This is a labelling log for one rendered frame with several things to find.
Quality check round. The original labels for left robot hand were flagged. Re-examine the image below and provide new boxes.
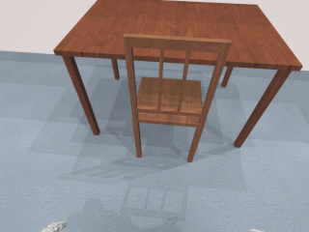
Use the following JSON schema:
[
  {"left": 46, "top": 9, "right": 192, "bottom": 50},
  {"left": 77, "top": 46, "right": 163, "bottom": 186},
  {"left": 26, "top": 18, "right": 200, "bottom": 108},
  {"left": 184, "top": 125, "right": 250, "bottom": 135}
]
[{"left": 42, "top": 221, "right": 67, "bottom": 232}]

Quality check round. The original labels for chair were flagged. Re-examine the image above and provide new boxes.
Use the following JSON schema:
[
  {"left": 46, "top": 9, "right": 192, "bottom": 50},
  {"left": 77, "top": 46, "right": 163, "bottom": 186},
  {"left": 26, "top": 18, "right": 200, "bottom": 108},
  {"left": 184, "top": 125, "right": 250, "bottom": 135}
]
[{"left": 123, "top": 33, "right": 232, "bottom": 162}]

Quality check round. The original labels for table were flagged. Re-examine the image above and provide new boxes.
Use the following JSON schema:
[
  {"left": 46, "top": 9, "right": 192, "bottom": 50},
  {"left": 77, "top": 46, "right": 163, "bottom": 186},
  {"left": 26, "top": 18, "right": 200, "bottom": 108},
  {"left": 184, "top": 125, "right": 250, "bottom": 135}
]
[{"left": 53, "top": 0, "right": 303, "bottom": 148}]

